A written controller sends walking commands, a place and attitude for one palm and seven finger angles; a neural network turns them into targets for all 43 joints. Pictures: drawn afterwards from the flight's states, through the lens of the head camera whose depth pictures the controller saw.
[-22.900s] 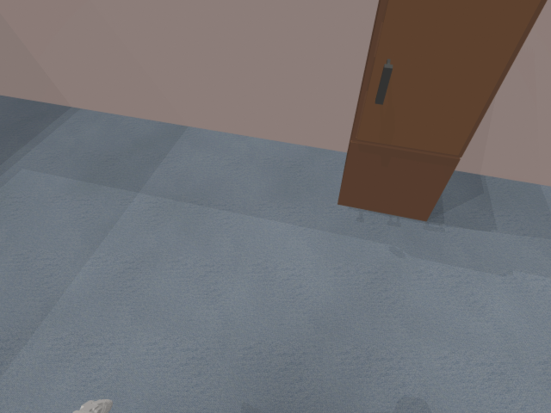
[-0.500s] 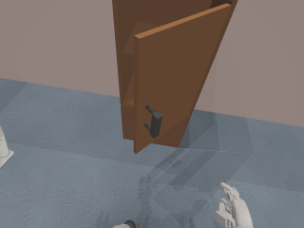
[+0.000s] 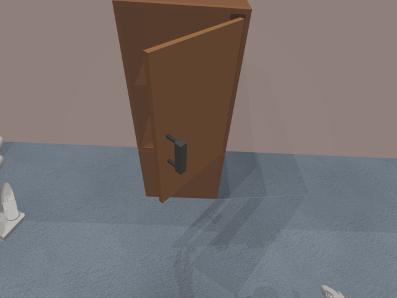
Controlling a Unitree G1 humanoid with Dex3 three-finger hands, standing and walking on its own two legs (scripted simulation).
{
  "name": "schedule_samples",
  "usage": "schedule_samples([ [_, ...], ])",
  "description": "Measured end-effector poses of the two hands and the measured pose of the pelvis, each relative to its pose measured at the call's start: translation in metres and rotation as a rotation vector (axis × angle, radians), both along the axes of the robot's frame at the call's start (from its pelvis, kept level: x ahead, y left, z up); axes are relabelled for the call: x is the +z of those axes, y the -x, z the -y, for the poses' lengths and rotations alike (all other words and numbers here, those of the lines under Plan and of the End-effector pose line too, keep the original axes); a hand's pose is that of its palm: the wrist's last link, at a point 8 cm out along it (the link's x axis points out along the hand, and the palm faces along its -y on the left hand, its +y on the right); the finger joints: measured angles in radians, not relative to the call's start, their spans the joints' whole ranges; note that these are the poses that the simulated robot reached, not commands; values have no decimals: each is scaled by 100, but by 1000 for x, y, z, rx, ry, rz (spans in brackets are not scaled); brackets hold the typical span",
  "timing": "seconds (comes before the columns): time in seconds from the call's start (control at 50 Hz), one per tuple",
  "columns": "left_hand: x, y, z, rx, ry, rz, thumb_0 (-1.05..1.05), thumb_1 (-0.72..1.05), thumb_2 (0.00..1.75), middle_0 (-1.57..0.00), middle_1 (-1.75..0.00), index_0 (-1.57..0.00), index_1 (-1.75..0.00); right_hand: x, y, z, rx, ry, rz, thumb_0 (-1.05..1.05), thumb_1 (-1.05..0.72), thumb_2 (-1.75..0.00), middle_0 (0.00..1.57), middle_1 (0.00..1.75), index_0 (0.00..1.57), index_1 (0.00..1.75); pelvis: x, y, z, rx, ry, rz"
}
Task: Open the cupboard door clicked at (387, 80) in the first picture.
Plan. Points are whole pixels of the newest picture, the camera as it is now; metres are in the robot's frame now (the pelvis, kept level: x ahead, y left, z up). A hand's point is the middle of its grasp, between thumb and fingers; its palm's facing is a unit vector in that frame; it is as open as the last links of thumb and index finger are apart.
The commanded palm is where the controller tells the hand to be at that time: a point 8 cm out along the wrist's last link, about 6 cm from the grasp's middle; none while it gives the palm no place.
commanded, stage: stop stepping back and stand still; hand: left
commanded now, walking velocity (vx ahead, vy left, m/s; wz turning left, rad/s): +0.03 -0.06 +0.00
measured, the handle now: (175, 153) +0.55 +0.09 -0.07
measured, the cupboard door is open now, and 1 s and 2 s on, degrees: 49 49 49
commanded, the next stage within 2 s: let the arm hang, fingers relaxed in 0.34 s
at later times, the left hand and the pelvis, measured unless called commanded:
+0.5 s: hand (19, 242) +0.18 +0.29 +0.11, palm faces +0.36 -0.81 -0.47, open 7.4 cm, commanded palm none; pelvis -0.03 +0.01 +0.00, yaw +2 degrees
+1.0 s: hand out of the picture -0.15 +0.18 -0.14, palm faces +0.06 -0.97 -0.23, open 7.4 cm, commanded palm none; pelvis -0.02 +0.00 +0.01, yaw +1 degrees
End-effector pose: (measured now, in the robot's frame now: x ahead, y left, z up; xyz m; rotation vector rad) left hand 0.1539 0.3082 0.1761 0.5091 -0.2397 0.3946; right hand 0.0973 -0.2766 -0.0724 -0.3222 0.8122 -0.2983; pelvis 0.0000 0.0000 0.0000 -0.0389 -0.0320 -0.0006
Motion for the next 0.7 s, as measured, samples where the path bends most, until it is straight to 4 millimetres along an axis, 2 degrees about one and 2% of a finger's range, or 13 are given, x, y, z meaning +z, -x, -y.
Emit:
schedule_samples([
  [0.06, 1, 4, 3, -11, 9, 10, 1, 89, 90, -21, -30, -21, -30, 1, -1, -12, 18, -21, 24, 2, -91, -90, 20, 30, 20, 30, 1, 8, -1, 4, -2, -1],
  [0.16, 11, 19, 8, -35, -35, -3, 1, 89, 90, -21, -30, -21, -30, 5, -14, -39, 78, -87, 91, 2, -91, -90, 20, 30, 21, 30, 4, 21, 0, 11, -1, -11],
  [0.26, 12, 35, 2, -7, -40, 3, 1, 89, 90, -21, -30, -21, -31, 1, -30, -57, 128, -114, 128, 1, -90, -90, 20, 30, 21, 30, 0, 21, -4, 6, 21, 10],
  [0.38, -2, 30, -15, 58, 35, 32, 1, 89, 90, -21, -30, -21, -31, -2, -42, -67, 147, -107, 142, 1, -90, -90, 20, 30, 21, 30, -4, 17, -12, 16, 15, 38],
  [0.44, -2, 25, -15, 70, 50, 13, 1, 89, 90, -21, -30, -21, -30, 5, -44, -71, 159, -115, 148, 1, -90, -90, 20, 30, 21, 30, 1, 22, -10, 27, -4, 17],
  [0.46, -7, 22, -14, 60, 35, -20, 1, 89, 90, -21, -30, -20, -30, 4, -45, -71, 181, -127, 145, 1, -90, -90, 20, 30, 21, 30, 1, 25, -11, 31, -4, 1],
  [0.5, -47, 11, -17, 38, 47, -207, 0, 89, 90, -21, -30, -20, -30, -11, -46, -66, 220, -142, 94, 1, -90, -90, 20, 30, 21, 30, -4, 31, -13, 27, 9, -12],
  [0.56, -142, 11, -19, 46, 156, -587, 0, 90, 90, -20, -30, -20, -30, -34, -35, -50, 195, -141, -23, 1, -90, -90, 21, 30, 21, 30, -13, 32, -15, 33, 22, 5],
  [0.64, -264, 46, 2, 81, 347, -1015, 0, 90, 90, -20, -30, -19, -30, -53, 2, -25, 96, -95, -156, 1, -90, -90, 21, 30, 21, 30, -27, 21, -18, 40, 21, 48],
  [0.68, -308, 74, 22, 85, 431, -1200, 0, 90, 90, -20, -30, -19, -30, -57, 29, -15, 46, -69, -239, 1, -90, -90, 20, 30, 21, 30, -29, 17, -18, 33, 5, 52],
  [0.7, -323, 91, 33, 85, 469, -1287, 1, 91, 90, -20, -30, -19, -30, -59, 44, -12, 24, -61, -287, 1, -91, -90, 20, 30, 21, 30, -29, 17, -18, 23, -7, 45],
])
